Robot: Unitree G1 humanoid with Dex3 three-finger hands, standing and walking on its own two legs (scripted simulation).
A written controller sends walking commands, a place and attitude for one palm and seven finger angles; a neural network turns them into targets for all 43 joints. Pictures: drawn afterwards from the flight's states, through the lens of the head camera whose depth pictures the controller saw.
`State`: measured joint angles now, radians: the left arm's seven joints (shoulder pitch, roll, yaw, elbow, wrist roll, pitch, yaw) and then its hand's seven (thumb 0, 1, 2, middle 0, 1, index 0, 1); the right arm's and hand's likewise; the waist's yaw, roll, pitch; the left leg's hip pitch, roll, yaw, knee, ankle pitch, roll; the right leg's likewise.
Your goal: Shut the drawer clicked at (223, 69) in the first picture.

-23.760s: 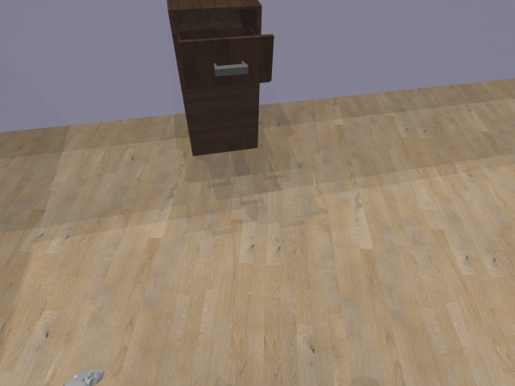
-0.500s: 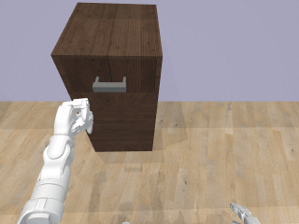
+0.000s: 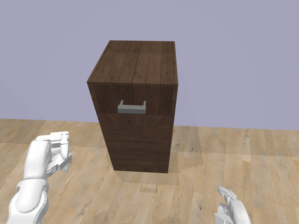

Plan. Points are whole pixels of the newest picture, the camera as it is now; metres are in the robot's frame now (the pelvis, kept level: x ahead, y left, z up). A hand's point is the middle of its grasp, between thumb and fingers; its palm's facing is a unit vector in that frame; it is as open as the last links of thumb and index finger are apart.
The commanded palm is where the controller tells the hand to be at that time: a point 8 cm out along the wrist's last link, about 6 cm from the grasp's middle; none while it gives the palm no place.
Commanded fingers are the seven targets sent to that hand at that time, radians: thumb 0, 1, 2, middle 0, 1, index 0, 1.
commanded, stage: draw the hand back to the body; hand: left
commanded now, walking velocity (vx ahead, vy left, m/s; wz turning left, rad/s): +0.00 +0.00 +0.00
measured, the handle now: (132, 105) +0.63 +0.15 -0.08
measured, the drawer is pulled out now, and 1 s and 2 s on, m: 0.00 0.00 0.00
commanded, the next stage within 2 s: step back with the hand held close in 0.36 s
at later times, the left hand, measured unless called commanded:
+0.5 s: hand (48, 169) +0.18 +0.22 +0.15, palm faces +0.38 -0.85 -0.35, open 3.3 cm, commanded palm +0.13 +0.27 +0.18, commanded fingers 0.00 0.90 0.90 -1.40 -1.60 -1.40 -1.60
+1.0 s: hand (36, 171) +0.17 +0.24 +0.16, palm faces +0.29 -0.81 -0.50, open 3.2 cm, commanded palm +0.11 +0.28 +0.18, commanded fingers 0.00 0.90 0.90 -1.40 -1.60 -1.40 -1.60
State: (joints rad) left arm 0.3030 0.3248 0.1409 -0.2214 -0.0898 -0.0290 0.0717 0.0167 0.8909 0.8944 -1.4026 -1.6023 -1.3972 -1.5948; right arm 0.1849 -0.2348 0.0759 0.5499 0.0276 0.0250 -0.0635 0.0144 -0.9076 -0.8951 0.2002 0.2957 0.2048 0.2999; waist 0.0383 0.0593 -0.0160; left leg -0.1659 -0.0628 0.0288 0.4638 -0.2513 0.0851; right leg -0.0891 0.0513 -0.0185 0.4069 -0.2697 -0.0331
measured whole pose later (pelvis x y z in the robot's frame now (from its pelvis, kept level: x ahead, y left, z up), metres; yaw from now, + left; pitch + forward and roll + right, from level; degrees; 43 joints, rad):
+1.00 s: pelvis -0.03 +0.00 +0.00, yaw -1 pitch +1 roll -1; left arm 0.63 0.43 0.37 -0.56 -0.07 -0.18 0.11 0.02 0.88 0.89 -1.40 -1.60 -1.40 -1.59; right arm 0.18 -0.24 -0.02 0.54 0.01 0.03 -0.07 0.02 -0.91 -0.90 0.20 0.30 0.20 0.30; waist 0.00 0.03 0.01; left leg -0.30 -0.06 0.05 0.47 -0.20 0.09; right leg -0.25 0.05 0.00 0.46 -0.24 -0.02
